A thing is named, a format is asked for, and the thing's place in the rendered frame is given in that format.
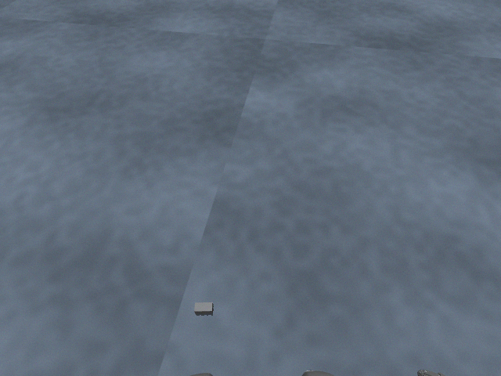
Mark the small box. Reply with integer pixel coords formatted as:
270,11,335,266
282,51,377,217
194,302,213,314

